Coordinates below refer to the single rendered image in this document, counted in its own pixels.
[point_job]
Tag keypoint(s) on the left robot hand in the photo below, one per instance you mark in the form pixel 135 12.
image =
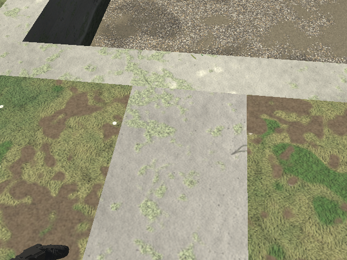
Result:
pixel 43 252

